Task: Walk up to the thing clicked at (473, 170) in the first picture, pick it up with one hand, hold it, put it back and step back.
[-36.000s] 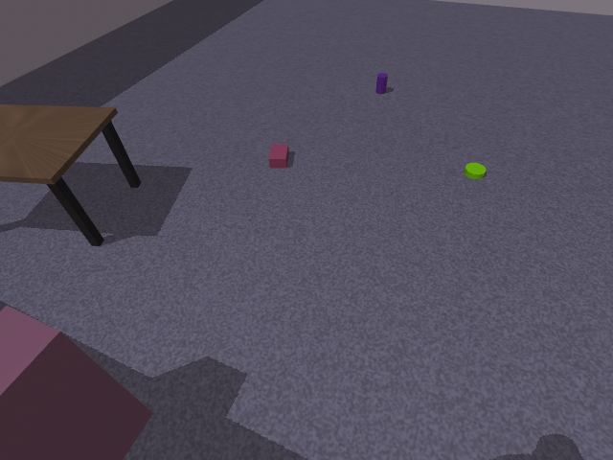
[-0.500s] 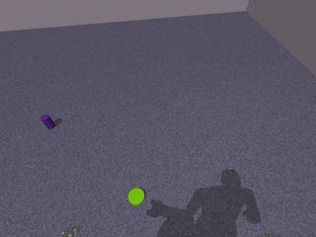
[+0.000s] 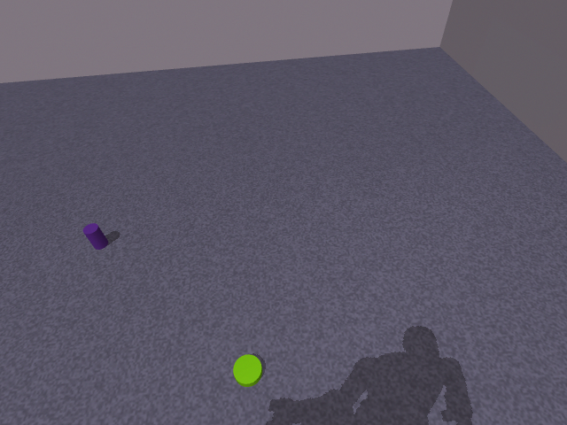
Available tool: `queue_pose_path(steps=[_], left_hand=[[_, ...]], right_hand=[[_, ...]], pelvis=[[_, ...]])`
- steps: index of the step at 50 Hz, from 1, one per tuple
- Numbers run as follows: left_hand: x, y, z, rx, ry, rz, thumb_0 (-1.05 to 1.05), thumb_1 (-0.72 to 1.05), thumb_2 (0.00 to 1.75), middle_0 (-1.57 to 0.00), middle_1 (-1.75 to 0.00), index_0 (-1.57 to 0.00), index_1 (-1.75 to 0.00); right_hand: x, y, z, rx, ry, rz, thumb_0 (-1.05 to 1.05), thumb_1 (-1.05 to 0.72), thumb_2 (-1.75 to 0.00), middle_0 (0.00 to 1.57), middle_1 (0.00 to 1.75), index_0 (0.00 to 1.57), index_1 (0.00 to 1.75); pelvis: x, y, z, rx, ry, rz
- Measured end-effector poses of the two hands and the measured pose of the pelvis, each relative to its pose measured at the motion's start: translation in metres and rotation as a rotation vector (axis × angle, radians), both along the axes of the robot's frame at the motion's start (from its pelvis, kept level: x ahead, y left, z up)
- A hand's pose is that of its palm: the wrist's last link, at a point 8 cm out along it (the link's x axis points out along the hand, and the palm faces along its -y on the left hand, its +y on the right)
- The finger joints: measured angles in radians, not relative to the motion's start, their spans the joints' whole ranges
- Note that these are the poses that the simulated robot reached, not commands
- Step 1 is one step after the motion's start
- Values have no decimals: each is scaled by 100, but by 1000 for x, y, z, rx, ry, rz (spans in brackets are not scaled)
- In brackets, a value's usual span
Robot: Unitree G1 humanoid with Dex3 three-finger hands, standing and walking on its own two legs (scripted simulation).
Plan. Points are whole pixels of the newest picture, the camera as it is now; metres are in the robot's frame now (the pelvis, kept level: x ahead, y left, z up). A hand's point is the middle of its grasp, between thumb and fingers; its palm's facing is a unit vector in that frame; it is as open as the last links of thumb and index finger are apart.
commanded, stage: stand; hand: left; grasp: from above
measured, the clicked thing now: (247, 370) +0.47 +0.20 -0.76
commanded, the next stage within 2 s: step back in 1.72 s
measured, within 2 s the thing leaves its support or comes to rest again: neither
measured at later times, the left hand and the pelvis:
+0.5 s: hand out of the picture +0.06 +0.24 -0.16, palm faces +0.01 -0.94 -0.35, open 7.4 cm; pelvis +0.01 -0.01 +0.00, yaw +0 degrees
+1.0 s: hand out of the picture +0.09 +0.24 -0.15, palm faces +0.01 -0.94 -0.35, open 7.4 cm; pelvis +0.02 -0.01 +0.01, yaw +0 degrees
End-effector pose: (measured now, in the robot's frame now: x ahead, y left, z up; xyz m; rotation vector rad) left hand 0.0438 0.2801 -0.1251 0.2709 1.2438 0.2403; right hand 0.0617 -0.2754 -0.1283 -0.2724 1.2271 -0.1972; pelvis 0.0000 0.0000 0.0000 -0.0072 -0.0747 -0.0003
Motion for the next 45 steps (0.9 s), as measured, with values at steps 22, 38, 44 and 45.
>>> queue_pose_path(steps=[22, 38, 44, 45], left_hand=[[6, 3, 6, 17, 48, -2, 0, 90, 90, -21, -30, -20, -30], [38, -2, 11, 11, -7, -17, 0, 90, 90, -21, -30, -20, -30], [41, -1, 12, 16, -7, -21, 0, 90, 90, -21, -30, -20, -30], [42, -1, 12, 16, -7, -21, 0, 90, 90, -21, -30, -20, -30]], right_hand=[[-5, -14, 0, -5, 61, -4, 0, -90, -90, 20, 30, 20, 30], [19, -21, 5, -16, 22, 8, 0, -90, -90, 20, 30, 20, 30], [22, -24, 5, -17, 22, 7, 0, -90, -90, 20, 30, 20, 30], [22, -24, 6, -17, 21, 8, 0, -90, -90, 20, 30, 20, 30]], pelvis=[[6, -6, 4, 2, 17, -2], [15, -9, 5, 4, 25, -4], [17, -11, 6, 4, 29, -3], [17, -11, 6, 4, 29, -4]])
